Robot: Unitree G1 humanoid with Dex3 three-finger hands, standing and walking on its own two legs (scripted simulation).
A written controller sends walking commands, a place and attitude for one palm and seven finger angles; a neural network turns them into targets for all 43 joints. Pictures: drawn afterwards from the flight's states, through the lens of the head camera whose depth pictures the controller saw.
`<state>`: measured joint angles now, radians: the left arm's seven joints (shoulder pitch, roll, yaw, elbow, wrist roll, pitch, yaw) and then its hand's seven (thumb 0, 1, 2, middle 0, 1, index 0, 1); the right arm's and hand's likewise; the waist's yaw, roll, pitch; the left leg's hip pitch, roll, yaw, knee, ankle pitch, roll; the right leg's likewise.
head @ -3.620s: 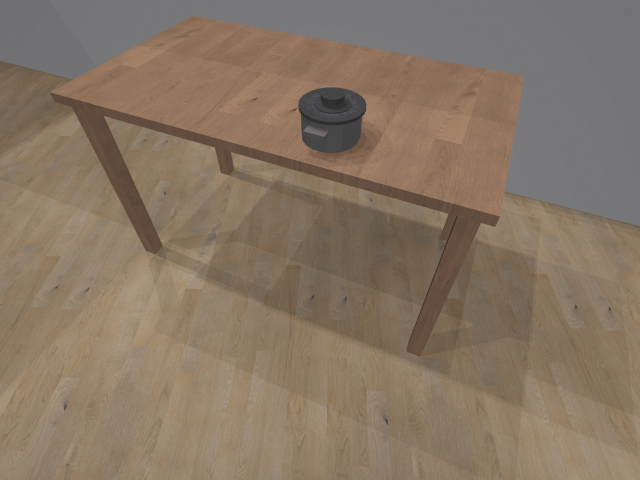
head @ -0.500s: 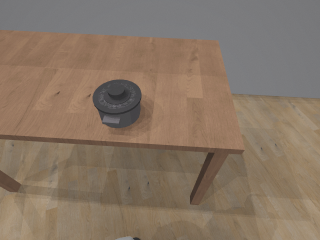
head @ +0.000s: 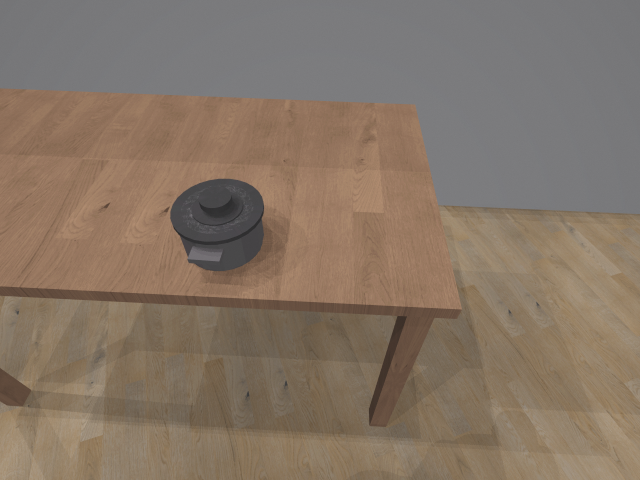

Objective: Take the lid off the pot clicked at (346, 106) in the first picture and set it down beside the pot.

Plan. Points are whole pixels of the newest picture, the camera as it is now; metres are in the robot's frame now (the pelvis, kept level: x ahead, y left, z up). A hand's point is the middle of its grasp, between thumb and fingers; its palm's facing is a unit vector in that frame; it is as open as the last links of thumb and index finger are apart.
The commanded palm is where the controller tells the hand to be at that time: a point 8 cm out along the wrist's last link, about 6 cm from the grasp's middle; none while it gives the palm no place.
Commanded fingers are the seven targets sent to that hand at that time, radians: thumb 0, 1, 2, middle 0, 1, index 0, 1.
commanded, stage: look again from close up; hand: left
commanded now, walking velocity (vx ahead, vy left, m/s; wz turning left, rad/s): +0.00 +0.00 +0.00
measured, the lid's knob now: (215, 199) +0.53 +0.21 +0.04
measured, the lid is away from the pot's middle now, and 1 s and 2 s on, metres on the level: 0.00 0.00 0.00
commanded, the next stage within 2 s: lift the closed hand beside the body in 0.96 s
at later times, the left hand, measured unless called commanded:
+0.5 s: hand out of the picture +0.00 +0.20 -0.19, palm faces +0.05 -0.98 -0.19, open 7.4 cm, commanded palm none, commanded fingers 0.00 0.90 0.90 -0.20 -0.30 -0.20 -0.30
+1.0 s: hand out of the picture +0.02 +0.20 -0.18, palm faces +0.03 -0.98 -0.19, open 7.4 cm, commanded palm none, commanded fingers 0.00 0.90 0.90 -0.20 -0.30 -0.20 -0.30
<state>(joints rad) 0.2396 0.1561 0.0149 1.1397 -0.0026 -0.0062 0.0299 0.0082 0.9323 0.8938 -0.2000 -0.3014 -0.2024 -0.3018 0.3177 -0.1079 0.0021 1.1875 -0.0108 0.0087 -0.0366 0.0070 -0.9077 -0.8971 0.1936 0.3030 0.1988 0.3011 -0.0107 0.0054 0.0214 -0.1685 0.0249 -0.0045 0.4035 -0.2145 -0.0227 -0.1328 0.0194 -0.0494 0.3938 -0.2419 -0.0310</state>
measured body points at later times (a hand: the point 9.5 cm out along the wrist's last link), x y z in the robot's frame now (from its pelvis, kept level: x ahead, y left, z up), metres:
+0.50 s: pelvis +0.00 +0.03 -0.01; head +0.01 +0.03 +0.44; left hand -0.01 +0.25 -0.17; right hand +0.02 -0.20 -0.16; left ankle +0.00 +0.13 -0.74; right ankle -0.02 -0.10 -0.74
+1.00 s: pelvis +0.01 +0.03 -0.01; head +0.03 +0.04 +0.44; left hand +0.02 +0.25 -0.17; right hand +0.03 -0.20 -0.16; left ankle +0.00 +0.13 -0.74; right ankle -0.02 -0.10 -0.74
